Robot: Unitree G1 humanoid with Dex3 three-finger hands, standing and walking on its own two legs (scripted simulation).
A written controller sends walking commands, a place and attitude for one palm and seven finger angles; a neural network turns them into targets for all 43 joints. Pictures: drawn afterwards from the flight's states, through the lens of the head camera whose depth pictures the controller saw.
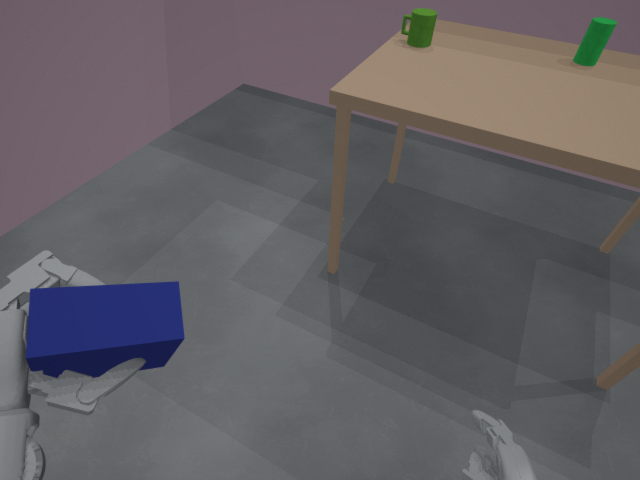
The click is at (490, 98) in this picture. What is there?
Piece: table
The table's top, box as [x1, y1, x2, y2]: [329, 19, 639, 187]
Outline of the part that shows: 329,91 329,103 639,187 639,55 603,49 597,62 593,66 583,66 575,63 572,60 579,46 578,44 436,19 431,44 428,47 418,48 408,45 406,43 407,35 402,34 400,32 401,29 332,87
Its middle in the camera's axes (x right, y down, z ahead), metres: +0.68 -0.44 +1.13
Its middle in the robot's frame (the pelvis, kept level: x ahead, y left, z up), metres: +1.18 -0.61 -0.01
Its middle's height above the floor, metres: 0.76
